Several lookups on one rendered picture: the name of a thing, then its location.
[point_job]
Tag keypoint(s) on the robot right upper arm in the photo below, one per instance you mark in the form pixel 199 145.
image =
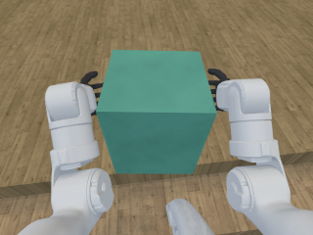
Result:
pixel 262 194

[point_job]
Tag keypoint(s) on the left robot forearm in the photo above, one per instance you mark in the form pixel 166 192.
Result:
pixel 69 107

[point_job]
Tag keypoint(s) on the robot left upper arm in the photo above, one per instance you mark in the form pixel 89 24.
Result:
pixel 78 200

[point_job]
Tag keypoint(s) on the carton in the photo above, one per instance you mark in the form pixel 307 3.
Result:
pixel 155 111

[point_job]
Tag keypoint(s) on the left robot hand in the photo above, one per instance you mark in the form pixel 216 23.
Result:
pixel 86 78

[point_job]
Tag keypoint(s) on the right robot hand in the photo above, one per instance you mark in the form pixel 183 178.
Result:
pixel 223 77

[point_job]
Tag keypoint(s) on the robot right thigh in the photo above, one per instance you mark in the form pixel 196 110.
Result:
pixel 188 220

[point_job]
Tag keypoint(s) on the right robot forearm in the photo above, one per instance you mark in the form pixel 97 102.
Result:
pixel 247 102

